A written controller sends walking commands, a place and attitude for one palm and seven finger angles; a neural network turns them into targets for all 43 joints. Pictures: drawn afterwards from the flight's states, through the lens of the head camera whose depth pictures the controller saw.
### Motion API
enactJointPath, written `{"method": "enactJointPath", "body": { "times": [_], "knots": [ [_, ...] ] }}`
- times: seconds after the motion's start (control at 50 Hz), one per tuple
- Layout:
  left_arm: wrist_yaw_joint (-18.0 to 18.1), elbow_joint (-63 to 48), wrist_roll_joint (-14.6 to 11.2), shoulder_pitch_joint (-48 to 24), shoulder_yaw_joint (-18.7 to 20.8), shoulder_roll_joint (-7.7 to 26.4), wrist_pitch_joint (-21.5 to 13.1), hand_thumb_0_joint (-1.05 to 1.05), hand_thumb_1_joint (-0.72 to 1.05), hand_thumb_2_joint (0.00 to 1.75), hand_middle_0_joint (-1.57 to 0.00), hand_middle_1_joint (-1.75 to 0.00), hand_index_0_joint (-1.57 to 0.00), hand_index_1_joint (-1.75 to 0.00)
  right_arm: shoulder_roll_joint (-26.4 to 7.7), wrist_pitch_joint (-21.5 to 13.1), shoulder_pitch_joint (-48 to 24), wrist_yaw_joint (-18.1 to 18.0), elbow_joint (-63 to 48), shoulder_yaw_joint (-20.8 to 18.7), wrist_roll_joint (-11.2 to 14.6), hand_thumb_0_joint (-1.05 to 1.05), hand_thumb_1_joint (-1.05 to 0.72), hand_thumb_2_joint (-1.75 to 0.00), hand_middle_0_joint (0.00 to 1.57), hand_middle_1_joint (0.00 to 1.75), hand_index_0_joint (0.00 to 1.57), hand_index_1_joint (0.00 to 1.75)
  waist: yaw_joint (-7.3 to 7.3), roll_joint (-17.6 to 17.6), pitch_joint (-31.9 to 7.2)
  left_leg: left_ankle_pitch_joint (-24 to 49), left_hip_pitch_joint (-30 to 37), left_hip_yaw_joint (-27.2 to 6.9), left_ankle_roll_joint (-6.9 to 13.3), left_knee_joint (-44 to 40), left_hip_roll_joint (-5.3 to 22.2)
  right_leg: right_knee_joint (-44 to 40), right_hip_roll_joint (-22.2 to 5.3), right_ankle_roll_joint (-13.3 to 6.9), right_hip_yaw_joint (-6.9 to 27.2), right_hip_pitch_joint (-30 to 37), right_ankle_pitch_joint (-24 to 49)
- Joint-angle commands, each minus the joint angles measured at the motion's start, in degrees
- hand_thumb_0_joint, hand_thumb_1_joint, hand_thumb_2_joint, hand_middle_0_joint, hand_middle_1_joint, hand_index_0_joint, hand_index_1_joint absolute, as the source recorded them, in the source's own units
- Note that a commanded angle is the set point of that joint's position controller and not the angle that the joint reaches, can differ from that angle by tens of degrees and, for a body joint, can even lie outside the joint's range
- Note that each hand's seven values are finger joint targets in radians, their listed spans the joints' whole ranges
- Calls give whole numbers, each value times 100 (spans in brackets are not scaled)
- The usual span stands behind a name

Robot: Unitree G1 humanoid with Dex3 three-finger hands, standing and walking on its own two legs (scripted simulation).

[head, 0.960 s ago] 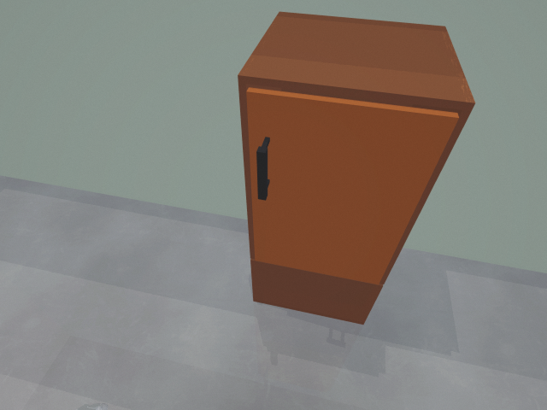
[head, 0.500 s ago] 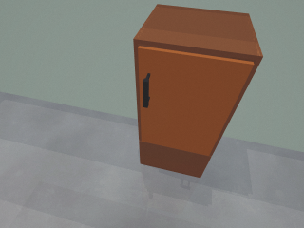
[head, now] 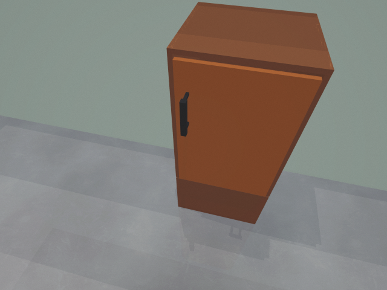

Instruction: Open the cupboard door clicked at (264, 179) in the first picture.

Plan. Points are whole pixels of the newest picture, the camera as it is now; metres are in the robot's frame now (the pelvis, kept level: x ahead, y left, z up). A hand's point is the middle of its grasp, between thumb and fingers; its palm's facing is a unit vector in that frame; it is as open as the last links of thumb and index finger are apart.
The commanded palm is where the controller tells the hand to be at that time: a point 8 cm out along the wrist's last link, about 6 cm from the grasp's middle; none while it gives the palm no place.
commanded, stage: look at it before walking up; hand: left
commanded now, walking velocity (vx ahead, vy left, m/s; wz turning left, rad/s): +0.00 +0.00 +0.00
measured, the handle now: (185, 114) +0.62 +0.07 -0.02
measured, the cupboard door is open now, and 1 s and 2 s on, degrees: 0 0 0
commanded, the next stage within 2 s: shuffle to correct the standing spot in 0.48 s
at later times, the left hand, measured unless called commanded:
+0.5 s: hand out of the picture +0.09 +0.24 -0.16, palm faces -0.02 -0.94 -0.33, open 7.4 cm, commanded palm none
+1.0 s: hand out of the picture +0.07 +0.14 -0.18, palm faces -0.03 -0.98 -0.22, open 7.4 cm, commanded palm none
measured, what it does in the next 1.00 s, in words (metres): shifts its weight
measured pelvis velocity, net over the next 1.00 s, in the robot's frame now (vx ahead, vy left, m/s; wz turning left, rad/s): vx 0.06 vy -0.05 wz -0.08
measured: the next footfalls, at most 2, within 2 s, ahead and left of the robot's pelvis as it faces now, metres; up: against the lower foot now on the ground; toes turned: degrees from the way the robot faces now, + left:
left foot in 1.32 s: +0.16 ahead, +0.09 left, +0.00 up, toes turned -4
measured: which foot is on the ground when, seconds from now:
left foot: down 0.00-0.92, up 0.94-1.00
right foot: down 0.00-1.00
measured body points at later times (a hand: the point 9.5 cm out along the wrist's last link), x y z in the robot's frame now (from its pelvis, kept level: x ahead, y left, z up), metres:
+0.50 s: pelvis +0.02 +0.00 +0.00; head +0.02 +0.00 +0.45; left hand +0.09 +0.29 -0.13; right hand +0.10 -0.30 -0.13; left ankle +0.02 +0.12 -0.75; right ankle +0.02 -0.13 -0.75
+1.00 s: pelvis +0.06 -0.05 -0.01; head +0.08 -0.06 +0.44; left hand +0.07 +0.19 -0.16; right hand +0.04 -0.29 -0.17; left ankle +0.02 +0.10 -0.71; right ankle +0.03 -0.12 -0.75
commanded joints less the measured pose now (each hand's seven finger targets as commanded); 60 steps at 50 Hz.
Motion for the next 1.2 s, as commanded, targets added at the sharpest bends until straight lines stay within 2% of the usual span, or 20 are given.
{"method": "enactJointPath", "body": {
  "times": [0.0,0.16,0.56,0.62,0.64,0.68,0.74,0.78,0.82,0.84,0.86,0.88,0.9,0.92,0.94,0.96,0.98,1.02,1.08,1.18],
  "knots": [
    [53,-342,19,-207,237,1152,-134,0,90,90,-20,-30,-20,-30,-1135,-112,-258,-50,-319,-196,14,0,-90,-90,20,30,20,30,4,-47,-330,209,-4,-608,131,-484,668,-452,-595,-182,608,70,54],
    [58,-370,15,-264,250,1175,-156,0,90,90,-20,-30,-20,-30,-1148,-123,-311,-61,-332,-196,18,0,-90,-90,20,30,20,30,-10,-16,-485,643,167,-563,116,-417,693,-414,-616,-184,575,232,542],
    [54,-316,10,-223,272,1192,-158,0,90,90,-20,-30,-20,-30,-1175,-129,-329,-89,-316,-177,25,0,-90,-90,20,30,20,30,0,-26,-529,850,332,-529,103,-477,723,-483,-638,-185,544,383,808],
    [68,-116,-7,180,119,483,-35,0,90,90,-20,-30,-20,-30,-464,-43,12,-90,-147,-27,-20,0,-90,-90,20,30,20,30,-8,1,-497,457,433,-384,-6,-392,755,-434,-533,-78,528,195,323],
    [59,-118,5,230,126,471,13,0,90,90,-20,-30,-20,-30,-454,-12,100,-92,-131,-34,-31,0,-90,-90,20,30,20,30,-20,6,-343,104,356,-356,-9,-355,766,-343,-464,-71,514,58,-7],
    [14,-170,34,329,163,468,69,0,90,90,-20,-30,-20,-30,-530,25,185,-100,-163,-94,-47,0,-90,-90,20,30,20,30,-24,39,-55,-691,196,-420,63,-393,856,-174,-313,-102,538,-327,-664],
    [-74,-339,66,469,235,374,115,0,90,90,-20,-30,-20,-30,-706,35,346,-136,-273,-221,-63,0,-90,-90,20,30,20,30,-50,518,267,-1538,122,-837,336,-686,1268,526,-13,-106,279,-921,-981],
    [-134,-492,97,554,288,231,126,0,90,90,-20,-30,-20,-30,-831,18,517,-186,-354,-335,-65,0,-90,-90,20,30,20,30,-81,815,377,-1455,175,-1190,658,-781,1714,1231,152,-74,-5,-1290,-1071],
    [-187,-610,101,570,340,109,126,0,90,90,-20,-30,-20,-30,-794,-26,700,-220,-397,-406,-68,0,-90,-90,20,30,20,30,-109,865,312,-775,311,-1214,899,-651,1984,1606,43,-78,-91,-1459,-1457],
    [-198,-626,100,697,366,-30,108,0,90,90,-20,-30,-20,-30,-721,-38,663,-236,-421,-414,-73,0,-90,-90,20,30,20,30,-13,808,285,-271,82,-889,844,-388,1934,1385,-5,-89,-110,-1115,-1362],
    [-196,-537,97,1094,392,-106,77,0,90,90,-20,-30,-20,-30,-616,-38,528,-251,-459,-395,-69,0,-90,-90,20,30,20,30,200,670,108,145,-280,-436,607,245,1639,698,-2,-126,-116,-342,-841],
    [-149,-406,118,1539,450,87,13,0,90,90,-20,-30,-20,-30,-347,-35,502,-249,-504,-349,-38,0,-90,-90,20,30,20,30,368,-101,-85,-126,-990,223,217,1388,1029,-57,-383,-299,567,580,-170],
    [-38,-284,124,1941,561,616,-57,0,90,90,-20,-30,-20,-30,153,-68,445,-212,-716,-229,5,0,-90,-90,20,30,20,30,415,-1818,-174,-1770,-2276,946,-155,2667,212,-670,-1649,-811,2331,1346,1008],
    [59,-180,30,2162,507,427,-109,0,90,90,-20,-30,-20,-30,39,-4,186,-245,-774,-245,-5,0,-90,-90,20,30,20,30,515,-1416,-92,-2315,-2057,228,-103,3144,405,-573,-1885,-997,2298,861,2493],
    [119,-213,52,1867,438,192,-104,0,90,90,-20,-30,-20,-30,208,0,200,-262,-701,-232,30,0,-90,-90,20,30,20,30,325,-725,65,-2139,-2019,80,-117,3412,494,-367,-1855,-1309,2043,669,3260],
    [151,-257,61,1625,401,79,-103,0,90,90,-20,-30,-20,-30,348,15,348,-264,-563,-212,41,0,-90,-90,20,30,20,30,189,-323,60,-1937,-1980,77,-147,3509,537,-138,-1721,-1384,1677,700,3821],
    [175,-305,63,1558,379,20,-110,0,90,90,-20,-30,-20,-30,427,51,443,-260,-477,-209,40,0,-90,-90,20,30,20,30,148,-194,-22,-1786,-1881,114,-182,3494,524,-25,-1605,-1333,1402,696,4184],
    [231,-336,73,1530,342,-52,-113,0,90,90,-20,-30,-20,-30,534,98,562,-242,-405,-221,61,0,-90,-90,20,30,20,30,104,-305,-212,-1554,-1706,174,-214,3147,454,116,-1454,-1179,1055,769,4613],
    [279,-334,75,1520,320,-133,-74,0,90,90,-20,-30,-20,-30,593,200,561,-232,-371,-241,60,0,-90,-90,20,30,20,30,73,-478,-257,-1229,-1439,159,-244,2790,394,45,-1441,-1118,984,479,4198],
    [311,-342,108,1551,395,-175,-22,0,90,90,-20,-30,-20,-30,610,217,327,-211,-515,-303,41,0,-90,-90,20,30,20,30,155,-713,-164,-1169,-1393,220,-220,2338,282,201,-1441,-1116,1029,485,4233]
  ]
}}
